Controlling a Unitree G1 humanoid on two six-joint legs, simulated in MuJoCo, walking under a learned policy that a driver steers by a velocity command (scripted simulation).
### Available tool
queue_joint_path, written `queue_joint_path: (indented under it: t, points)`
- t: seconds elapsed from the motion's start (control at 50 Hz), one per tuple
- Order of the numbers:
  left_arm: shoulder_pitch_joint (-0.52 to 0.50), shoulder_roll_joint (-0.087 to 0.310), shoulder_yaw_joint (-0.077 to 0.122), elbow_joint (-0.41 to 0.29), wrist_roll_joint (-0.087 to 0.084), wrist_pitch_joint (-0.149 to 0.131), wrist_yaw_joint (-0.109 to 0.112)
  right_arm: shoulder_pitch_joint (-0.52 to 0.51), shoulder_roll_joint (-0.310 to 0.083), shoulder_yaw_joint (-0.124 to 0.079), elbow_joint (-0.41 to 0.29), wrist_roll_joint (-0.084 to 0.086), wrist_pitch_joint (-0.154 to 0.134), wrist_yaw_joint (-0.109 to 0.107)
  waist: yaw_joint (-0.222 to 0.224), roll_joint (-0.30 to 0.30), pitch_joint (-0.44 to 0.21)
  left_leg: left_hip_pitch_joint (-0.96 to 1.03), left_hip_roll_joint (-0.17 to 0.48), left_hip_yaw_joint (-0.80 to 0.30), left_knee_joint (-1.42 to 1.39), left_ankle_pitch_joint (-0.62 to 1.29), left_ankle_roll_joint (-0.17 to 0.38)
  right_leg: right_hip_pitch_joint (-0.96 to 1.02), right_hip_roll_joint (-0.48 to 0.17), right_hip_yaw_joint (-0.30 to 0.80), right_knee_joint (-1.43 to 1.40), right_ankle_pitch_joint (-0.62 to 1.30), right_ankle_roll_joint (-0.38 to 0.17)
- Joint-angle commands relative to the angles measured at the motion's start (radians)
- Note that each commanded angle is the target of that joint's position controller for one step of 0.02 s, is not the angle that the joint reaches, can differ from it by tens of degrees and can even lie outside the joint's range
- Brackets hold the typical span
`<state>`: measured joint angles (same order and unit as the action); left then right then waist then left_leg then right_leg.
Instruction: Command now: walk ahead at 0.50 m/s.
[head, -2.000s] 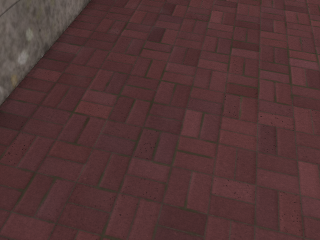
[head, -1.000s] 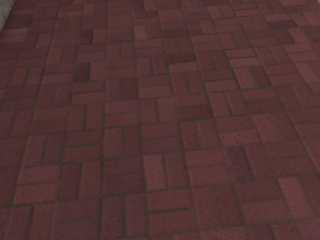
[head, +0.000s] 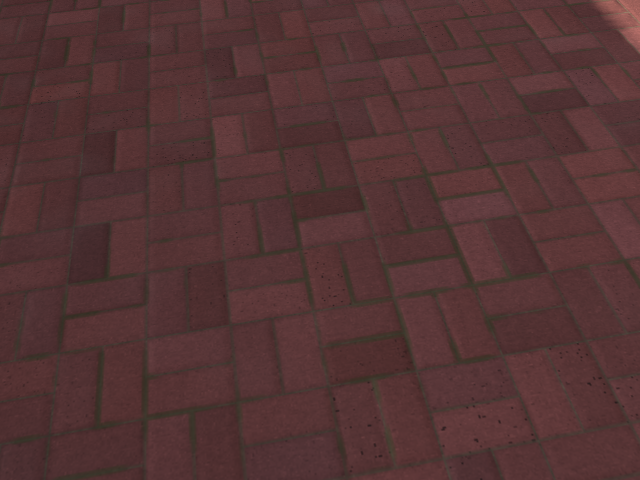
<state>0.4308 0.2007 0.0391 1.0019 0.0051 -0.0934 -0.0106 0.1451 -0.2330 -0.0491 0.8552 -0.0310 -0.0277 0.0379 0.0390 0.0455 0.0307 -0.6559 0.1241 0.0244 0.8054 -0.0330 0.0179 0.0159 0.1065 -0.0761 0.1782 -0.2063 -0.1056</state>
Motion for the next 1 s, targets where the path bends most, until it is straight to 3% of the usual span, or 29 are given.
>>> queue_joint_path:
  t: [0.02,0.08,0.12,0.16,0.18,0.2,0.22,0.24,0.26,0.28,0.3,0.32,0.34,0.38,0.42,0.52,0.64,0.68,0.7,0.72,0.74,0.76,0.78,0.8,0.82,0.84,0.88,0.94,1.0]
  points:
    - [0.051,0.123,0.016,-0.022,0.002,-0.014,0.008,-0.12,-0.027,0.006,-0.082,0.005,-0.013,0.0,0.01,-0.098,0.068,0.003,-0.039,0.049,-0.113,0.069,0.004,-0.029,-0.267,0.119,-0.057,0.442,-0.07]
    - [0.093,0.13,0.014,0.003,0.013,-0.008,0.018,-0.188,-0.036,0.009,-0.109,0.005,-0.019,-0.003,0.024,-0.1,0.078,-0.003,-0.064,0.057,-0.19,0.024,0.032,0.078,-0.301,0.122,-0.017,0.523,-0.081]
    - [0.081,0.142,0.015,0.011,0.017,-0.005,0.026,-0.179,-0.047,0.006,-0.113,0.005,-0.026,-0.006,0.002,-0.105,0.071,0.042,-0.088,0.063,-0.232,-0.049,0.062,0.128,-0.322,0.117,0.038,0.652,-0.08]
    - [0.048,0.16,0.019,0.013,0.022,-0.003,0.03,-0.055,-0.072,-0.007,-0.076,0.004,-0.034,-0.02,-0.06,-0.125,0.003,0.221,-0.149,0.083,-0.269,-0.134,0.1,0.137,-0.318,0.096,0.192,0.916,-0.059]
    - [0.03,0.163,0.019,0.013,0.019,0.002,0.029,0.098,-0.091,-0.019,-0.024,0.0,-0.042,-0.03,-0.127,-0.107,-0.078,0.401,-0.174,0.093,-0.333,-0.102,0.125,0.105,-0.29,0.071,0.364,0.936,-0.042]
    - [0.019,0.147,0.012,-0.004,0.008,0.001,0.027,0.276,-0.141,-0.037,0.024,-0.022,-0.052,-0.041,-0.194,-0.074,-0.184,0.675,-0.065,-0.019,-0.341,-0.101,0.168,-0.075,-0.256,0.051,0.602,0.706,-0.026]
    - [0.121,0.044,-0.01,-0.034,-0.031,0.001,0.016,0.384,-0.26,-0.068,0.034,-0.045,-0.053,-0.047,-0.165,0.135,-0.337,0.997,0.256,-0.484,-0.375,-0.169,0.298,-0.433,-0.096,-0.012,1.009,0.117,0.023]
    - [0.114,0.117,0.013,-0.015,-0.01,0.002,0.016,0.333,-0.227,-0.065,0.039,-0.002,-0.037,-0.033,-0.149,0.089,-0.347,0.972,0.3,-0.723,-0.509,-0.189,0.337,-0.579,-0.029,0.11,1.156,-0.297,0.013]
    - [0.018,0.135,0.022,-0.044,0.004,0.006,0.015,0.21,-0.181,-0.052,0.025,0.019,-0.034,-0.029,-0.097,0.03,-0.158,0.81,0.257,-0.55,-0.533,-0.26,0.298,-0.644,-0.103,0.139,1.161,-0.215,0.005]
    - [-0.04,0.119,0.018,-0.058,0.008,0.001,0.009,0.138,-0.112,-0.034,0.015,0.019,-0.039,-0.024,-0.079,-0.017,-0.062,0.666,0.214,-0.433,-0.582,-0.229,0.267,-0.631,-0.141,0.135,1.099,-0.143,0.005]
    - [-0.054,0.097,0.017,-0.057,0.01,0.007,0.005,0.112,-0.077,-0.023,0.021,0.016,-0.045,-0.024,-0.049,-0.018,-0.006,0.57,0.162,-0.338,-0.618,-0.179,0.225,-0.592,-0.172,0.128,1.032,-0.107,0.008]
    - [-0.04,0.083,0.016,-0.053,0.025,0.021,0.001,0.11,-0.052,-0.015,0.037,0.019,-0.052,-0.027,-0.02,0.003,0.017,0.498,0.119,-0.264,-0.642,-0.123,0.195,-0.54,-0.191,0.124,0.982,-0.088,0.019]
    - [-0.022,0.063,0.012,-0.043,0.032,0.034,-0.007,0.126,-0.046,-0.011,0.05,0.018,-0.059,-0.029,-0.008,0.012,0.012,0.47,0.1,-0.219,-0.654,-0.075,0.187,-0.505,-0.193,0.113,0.962,-0.073,0.029]
    - [-0.044,0.054,0.013,-0.051,0.033,0.046,-0.017,0.18,-0.071,-0.016,0.078,0.021,-0.075,-0.029,0.0,0.006,0.012,0.471,0.084,-0.169,-0.671,0.021,0.195,-0.527,-0.2,0.091,0.931,-0.034,0.045]
    - [-0.129,0.06,0.014,-0.079,0.032,0.053,-0.021,0.214,-0.089,-0.02,0.094,0.022,-0.079,-0.029,-0.008,0.005,0.038,0.489,0.072,-0.134,-0.697,0.037,0.196,-0.604,-0.219,0.073,0.866,0.037,0.063]
    - [-0.342,0.05,0.004,-0.148,0.021,0.05,-0.024,0.297,-0.082,-0.011,0.125,0.023,-0.077,-0.029,-0.058,0.012,0.068,0.557,0.036,-0.065,-0.699,0.16,0.172,-0.653,-0.211,0.025,0.601,0.195,0.089]
    - [-0.487,0.065,0.001,-0.206,0.02,0.039,-0.02,0.386,-0.094,-0.009,0.168,0.011,-0.069,-0.046,-0.095,0.021,0.084,0.734,0.092,-0.085,-0.63,0.307,0.18,-0.647,-0.169,0.011,0.424,0.165,0.055]
    - [-0.455,0.08,0.007,-0.207,0.018,0.027,-0.016,0.357,-0.113,-0.013,0.165,0.005,-0.064,-0.053,-0.064,0.025,0.069,0.767,0.105,-0.1,-0.558,0.432,0.171,-0.58,-0.145,0.015,0.378,0.086,0.034]
    - [-0.387,0.094,0.014,-0.189,0.018,0.02,-0.01,0.331,-0.125,-0.016,0.16,0.004,-0.063,-0.054,-0.03,0.031,0.036,0.757,0.098,-0.098,-0.486,0.546,0.158,-0.477,-0.116,0.009,0.35,0.045,0.021]
    - [-0.254,0.111,0.025,-0.147,0.021,0.011,-0.001,0.308,-0.131,-0.018,0.157,0.007,-0.061,-0.052,0.028,0.015,-0.033,0.726,0.067,-0.081,-0.341,0.6,0.141,-0.306,-0.087,-0.007,0.288,0.06,0.004]
    - [-0.081,0.158,0.043,-0.098,0.039,-0.003,0.012,0.297,-0.114,-0.012,0.144,0.017,-0.062,-0.048,0.093,-0.025,-0.143,0.584,0.016,-0.053,-0.13,0.452,0.123,-0.039,-0.154,0.057,0.268,0.089,-0.026]
    - [0.049,0.266,0.069,-0.094,0.068,-0.008,0.025,0.348,-0.026,0.01,0.101,0.053,-0.063,-0.04,0.098,-0.191,-0.304,0.285,-0.1,0.011,0.215,0.009,0.08,0.264,-0.451,0.421,0.227,-0.047,-0.096]
    - [0.023,0.284,0.077,-0.095,0.045,0.01,0.014,0.409,-0.046,-0.003,0.111,0.056,-0.055,-0.046,0.061,-0.281,-0.377,0.113,-0.194,-0.028,0.421,-0.487,0.08,0.308,-0.576,0.715,0.112,-0.058,-0.158]
    - [-0.085,0.208,0.06,-0.118,0.027,0.019,0.01,0.339,-0.102,-0.021,0.111,0.034,-0.044,-0.051,0.024,-0.144,-0.227,0.061,-0.117,-0.085,0.471,-0.416,0.091,0.169,-0.53,0.59,0.097,-0.129,-0.129]
    - [-0.164,0.137,0.042,-0.13,0.02,0.015,0.008,0.275,-0.076,-0.018,0.099,0.028,-0.044,-0.044,0.007,-0.093,-0.097,0.057,-0.08,-0.084,0.44,-0.338,0.088,0.019,-0.486,0.452,0.052,-0.111,-0.103]
    - [-0.199,0.102,0.032,-0.129,0.021,0.009,0.009,0.256,-0.048,-0.017,0.097,0.025,-0.039,-0.038,-0.017,-0.09,-0.034,0.086,-0.051,-0.08,0.392,-0.29,0.085,-0.079,-0.439,0.345,0.012,-0.065,-0.064]
    - [-0.19,0.076,0.024,-0.107,0.016,-0.005,0.018,0.263,-0.029,-0.021,0.096,0.001,-0.011,-0.022,-0.055,-0.126,0.003,0.132,-0.029,-0.07,0.355,-0.253,0.07,-0.169,-0.386,0.204,-0.018,0.043,-0.027]
    - [-0.134,0.093,0.029,-0.084,0.005,-0.03,0.02,0.204,-0.013,-0.024,0.066,0.0,0.013,-0.006,-0.067,-0.117,0.012,0.071,-0.019,-0.05,0.338,-0.174,0.055,-0.158,-0.376,0.095,-0.04,0.172,-0.028]
    - [-0.092,0.094,0.029,-0.069,0.011,-0.033,0.022,0.096,-0.016,-0.022,0.023,0.001,0.02,0.005,-0.057,-0.115,0.039,-0.019,-0.009,-0.032,0.26,-0.067,0.042,-0.131,-0.359,0.005,-0.051,0.237,-0.028]
